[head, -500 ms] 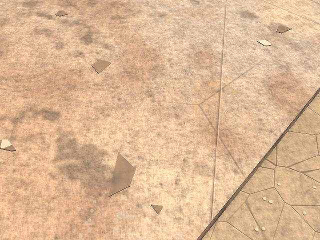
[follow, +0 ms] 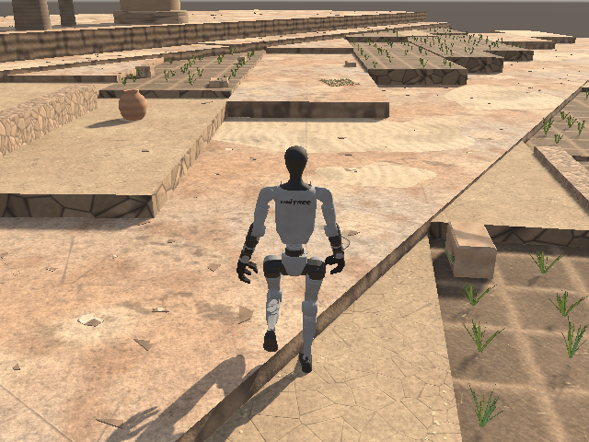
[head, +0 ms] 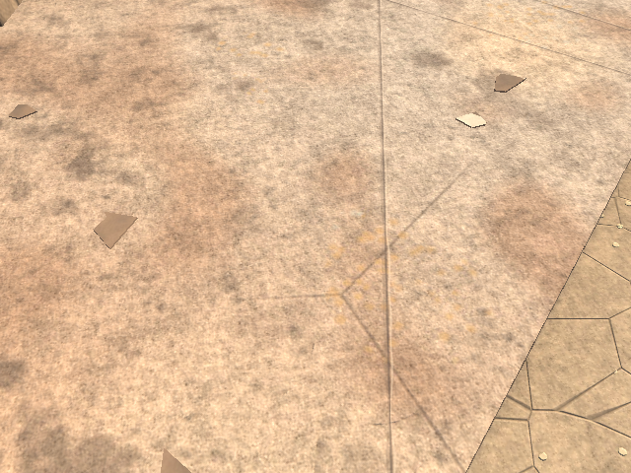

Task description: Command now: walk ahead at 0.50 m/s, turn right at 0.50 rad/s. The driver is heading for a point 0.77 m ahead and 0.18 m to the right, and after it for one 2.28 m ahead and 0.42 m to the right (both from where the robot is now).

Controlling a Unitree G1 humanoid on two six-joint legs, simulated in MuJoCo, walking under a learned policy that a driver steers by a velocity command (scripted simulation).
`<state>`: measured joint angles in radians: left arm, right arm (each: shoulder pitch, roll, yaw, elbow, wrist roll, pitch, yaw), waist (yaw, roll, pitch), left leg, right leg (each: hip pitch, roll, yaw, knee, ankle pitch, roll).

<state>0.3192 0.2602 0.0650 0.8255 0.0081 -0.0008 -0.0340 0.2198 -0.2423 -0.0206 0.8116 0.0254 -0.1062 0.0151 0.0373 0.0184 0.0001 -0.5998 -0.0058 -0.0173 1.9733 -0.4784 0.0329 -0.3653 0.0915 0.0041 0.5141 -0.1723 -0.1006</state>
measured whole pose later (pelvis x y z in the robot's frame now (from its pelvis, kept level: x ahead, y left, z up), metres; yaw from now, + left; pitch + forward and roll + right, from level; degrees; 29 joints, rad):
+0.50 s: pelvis +0.28 -0.01 +0.11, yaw -18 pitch +0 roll +1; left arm 0.16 0.28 0.08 0.68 -0.04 0.00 -0.01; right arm 0.31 -0.25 -0.04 0.76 0.00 -0.09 -0.02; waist -0.02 -0.03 -0.01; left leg -0.38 0.07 0.18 0.81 -0.44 0.02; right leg -0.64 0.02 0.09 1.45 -0.23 -0.09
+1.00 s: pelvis +0.54 -0.15 +0.15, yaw -33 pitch +1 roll +0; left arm 0.30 0.23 0.05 0.70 -0.01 -0.08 -0.05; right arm 0.15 -0.28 -0.04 0.69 0.02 -0.11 -0.03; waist 0.01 0.04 0.03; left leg -0.65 0.13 -0.09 1.22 -0.23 0.04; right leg -0.25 0.12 0.02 0.38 -0.15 -0.12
